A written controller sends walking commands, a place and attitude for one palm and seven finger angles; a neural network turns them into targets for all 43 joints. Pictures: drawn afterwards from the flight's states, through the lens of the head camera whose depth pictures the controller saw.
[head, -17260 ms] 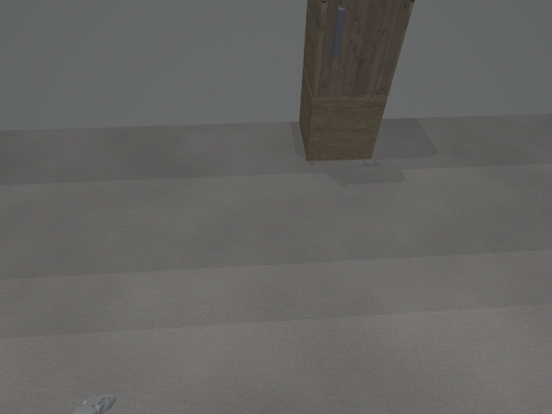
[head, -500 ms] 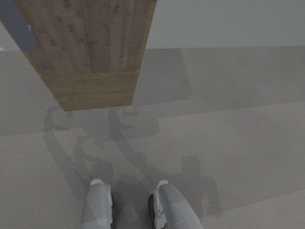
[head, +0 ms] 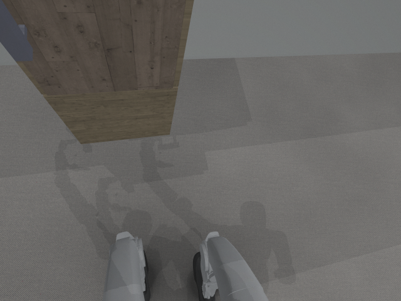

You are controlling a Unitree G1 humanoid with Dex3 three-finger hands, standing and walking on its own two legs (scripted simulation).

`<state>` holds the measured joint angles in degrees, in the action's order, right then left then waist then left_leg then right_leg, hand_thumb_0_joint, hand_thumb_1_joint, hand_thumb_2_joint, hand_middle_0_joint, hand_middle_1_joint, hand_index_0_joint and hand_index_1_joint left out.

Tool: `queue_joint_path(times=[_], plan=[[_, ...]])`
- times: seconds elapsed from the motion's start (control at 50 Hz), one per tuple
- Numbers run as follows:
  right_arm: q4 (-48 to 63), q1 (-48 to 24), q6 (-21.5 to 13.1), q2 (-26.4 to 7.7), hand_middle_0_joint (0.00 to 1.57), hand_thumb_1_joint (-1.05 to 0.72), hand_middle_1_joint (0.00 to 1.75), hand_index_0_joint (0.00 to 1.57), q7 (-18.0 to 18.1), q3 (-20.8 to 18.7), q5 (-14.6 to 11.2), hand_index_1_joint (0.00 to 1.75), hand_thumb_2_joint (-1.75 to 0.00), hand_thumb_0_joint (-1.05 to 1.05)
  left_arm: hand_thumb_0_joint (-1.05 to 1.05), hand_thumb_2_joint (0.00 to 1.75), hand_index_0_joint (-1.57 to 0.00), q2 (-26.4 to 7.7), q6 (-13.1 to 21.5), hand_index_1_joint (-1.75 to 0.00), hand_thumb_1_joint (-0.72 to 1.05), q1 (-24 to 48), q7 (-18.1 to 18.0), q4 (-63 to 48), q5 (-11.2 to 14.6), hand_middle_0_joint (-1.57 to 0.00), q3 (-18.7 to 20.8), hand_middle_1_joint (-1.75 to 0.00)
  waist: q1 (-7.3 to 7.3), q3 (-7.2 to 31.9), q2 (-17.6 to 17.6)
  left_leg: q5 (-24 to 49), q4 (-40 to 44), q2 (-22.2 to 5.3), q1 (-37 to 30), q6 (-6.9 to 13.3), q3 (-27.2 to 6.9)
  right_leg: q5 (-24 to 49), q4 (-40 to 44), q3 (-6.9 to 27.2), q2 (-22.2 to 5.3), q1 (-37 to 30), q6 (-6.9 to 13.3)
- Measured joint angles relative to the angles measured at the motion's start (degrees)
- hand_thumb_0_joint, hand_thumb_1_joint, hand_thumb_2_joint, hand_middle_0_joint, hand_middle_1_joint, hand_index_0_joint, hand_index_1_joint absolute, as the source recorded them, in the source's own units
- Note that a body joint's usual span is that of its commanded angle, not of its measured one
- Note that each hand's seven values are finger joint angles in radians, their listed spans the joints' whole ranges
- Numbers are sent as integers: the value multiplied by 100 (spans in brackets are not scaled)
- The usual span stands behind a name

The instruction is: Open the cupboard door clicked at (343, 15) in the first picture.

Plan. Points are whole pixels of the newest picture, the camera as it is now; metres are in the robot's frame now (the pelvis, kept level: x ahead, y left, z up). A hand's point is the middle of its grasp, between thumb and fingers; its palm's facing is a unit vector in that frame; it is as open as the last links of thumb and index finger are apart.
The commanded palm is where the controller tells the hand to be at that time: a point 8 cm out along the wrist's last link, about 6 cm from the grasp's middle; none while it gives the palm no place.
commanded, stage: move the hooked fingers beside the handle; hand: left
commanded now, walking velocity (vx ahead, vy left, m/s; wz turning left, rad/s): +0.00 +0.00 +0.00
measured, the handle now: out of the picture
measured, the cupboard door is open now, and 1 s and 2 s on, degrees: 0 0 0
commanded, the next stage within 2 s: slide the fingers in behind the handle in 0.14 s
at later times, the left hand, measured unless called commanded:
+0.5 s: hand out of the picture +0.55 +0.31 +0.10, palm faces +0.08 -1.00 -0.01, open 13.9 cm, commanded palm +0.55 +0.32 +0.08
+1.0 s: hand out of the picture +0.54 +0.28 +0.09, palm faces +0.07 -1.00 -0.04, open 14.1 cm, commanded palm +0.55 +0.29 +0.08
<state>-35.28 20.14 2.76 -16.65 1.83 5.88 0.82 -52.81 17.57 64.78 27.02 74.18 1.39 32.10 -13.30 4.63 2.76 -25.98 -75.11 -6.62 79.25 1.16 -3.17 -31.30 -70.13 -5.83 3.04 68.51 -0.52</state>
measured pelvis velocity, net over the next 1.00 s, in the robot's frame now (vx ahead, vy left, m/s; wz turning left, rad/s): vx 0.00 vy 0.01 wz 0.03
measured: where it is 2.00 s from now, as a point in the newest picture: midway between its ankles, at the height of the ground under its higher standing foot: (173, 288)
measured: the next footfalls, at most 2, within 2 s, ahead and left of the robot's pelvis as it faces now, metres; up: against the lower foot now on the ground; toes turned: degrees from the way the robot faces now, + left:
none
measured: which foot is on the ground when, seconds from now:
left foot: down 0.00-1.00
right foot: down 0.00-1.00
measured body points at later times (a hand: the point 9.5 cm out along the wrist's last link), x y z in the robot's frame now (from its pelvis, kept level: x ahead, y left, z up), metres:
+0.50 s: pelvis +0.00 +0.00 +0.00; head +0.19 +0.06 +0.40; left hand +0.54 +0.36 +0.10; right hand +0.00 -0.26 -0.09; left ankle +0.06 +0.11 -0.61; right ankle +0.01 -0.14 -0.61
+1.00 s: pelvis +0.00 +0.01 +0.01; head +0.18 +0.06 +0.42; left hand +0.54 +0.34 +0.10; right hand +0.00 -0.26 -0.08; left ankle +0.06 +0.11 -0.61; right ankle +0.01 -0.14 -0.61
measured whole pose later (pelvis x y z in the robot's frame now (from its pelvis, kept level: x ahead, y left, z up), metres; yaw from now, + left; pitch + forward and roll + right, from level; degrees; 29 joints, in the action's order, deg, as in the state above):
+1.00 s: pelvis +0.00 +0.01 +0.01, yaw +2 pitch +29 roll -8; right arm -38.1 21.8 1.3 -15.1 0.0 4.2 2.0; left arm -42.9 16.5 64.2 20.2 69.4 2.6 23.6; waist -11.7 5.4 2.6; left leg -25.2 -72.8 -5.1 77.1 1.4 -3.6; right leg -30.9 -67.6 -6.4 1.9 65.7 -0.8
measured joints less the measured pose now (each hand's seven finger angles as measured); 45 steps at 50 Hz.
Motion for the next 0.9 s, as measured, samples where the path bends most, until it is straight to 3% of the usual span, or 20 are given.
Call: queue_joint_path(times=[0.22, 0.36, 0.44, 0.54, 0.9], plan=[[50, 27, 67, 25, 21, -91, 30, 20, -18, 32, -36, 30, -90, 1, -2, 30, -30, -170, -280, -120, -49, -103, 52, -61, -89, -30, 194, -120, 13, -47, 46, -16, -69, -51, 71, 1, 8, 12, -58, 23, 48, 87, -2], [-91, 45, 10, 71, 21, -91, 30, 20, -29, 36, -36, 30, -90, 1, -2, 30, -30, -111, -188, -120, -50, 159, 17, -106, 27, -30, -69, -120, 41, -24, 21, -10, -81, -9, 97, 3, -35, 0, -57, -21, 19, 79, -4], [-60, 56, -15, 59, 21, -91, 30, 20, -4, 30, -33, 30, -90, 1, -2, 30, -30, -13, -337, -120, -50, 228, 26, -48, 16, -30, -279, -120, 13, 0, 34, 1, -58, 18, 101, 20, -36, 7, -25, -26, -4, 70, -20], [-10, 86, -63, 58, 21, -91, 30, 20, -18, 2, 14, 30, -90, 1, -2, 30, -32, 140, -297, -122, -49, 96, -136, -192, 41, -30, -156, -120, 5, 29, 16, 3, -22, 21, 78, 39, 3, 22, 11, 11, -12, 59, -41], [-217, 171, -120, 156, 21, -91, 30, 20, -159, -118, 87, 30, -90, 1, -2, 30, -26, 703, -194, -122, -49, -50, -656, -390, 146, -30, -530, -120, 129, 61, -26, 61, 194, 119, -180, 33, -29, 52, 235, -38, -84, -237, -41]])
